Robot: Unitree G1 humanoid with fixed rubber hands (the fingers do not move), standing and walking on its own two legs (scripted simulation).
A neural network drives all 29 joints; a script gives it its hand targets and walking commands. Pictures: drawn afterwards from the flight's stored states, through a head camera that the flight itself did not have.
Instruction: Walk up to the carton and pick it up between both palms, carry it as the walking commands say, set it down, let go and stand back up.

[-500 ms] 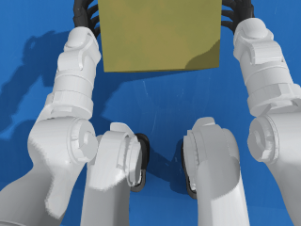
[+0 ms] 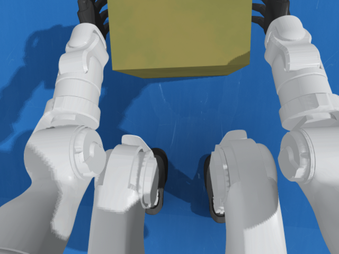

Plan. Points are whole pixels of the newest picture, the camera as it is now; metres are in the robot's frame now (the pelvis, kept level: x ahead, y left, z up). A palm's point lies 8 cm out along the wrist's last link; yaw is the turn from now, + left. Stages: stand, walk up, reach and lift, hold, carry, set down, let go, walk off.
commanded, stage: set down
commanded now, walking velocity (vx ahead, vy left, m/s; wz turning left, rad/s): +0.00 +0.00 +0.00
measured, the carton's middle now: (181, 33) +0.53 -0.02 -0.22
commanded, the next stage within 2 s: none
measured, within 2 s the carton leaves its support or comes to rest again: neither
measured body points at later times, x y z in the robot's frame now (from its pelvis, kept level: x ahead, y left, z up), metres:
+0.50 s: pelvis -0.02 +0.00 +0.00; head +0.35 -0.04 +0.25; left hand +0.52 +0.18 -0.17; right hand +0.51 -0.22 -0.19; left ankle +0.11 +0.10 -0.30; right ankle +0.08 -0.09 -0.30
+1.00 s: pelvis -0.02 +0.01 +0.04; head +0.35 -0.02 +0.29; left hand +0.51 +0.17 -0.11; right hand +0.53 -0.23 -0.11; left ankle +0.11 +0.10 -0.30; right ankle +0.08 -0.09 -0.30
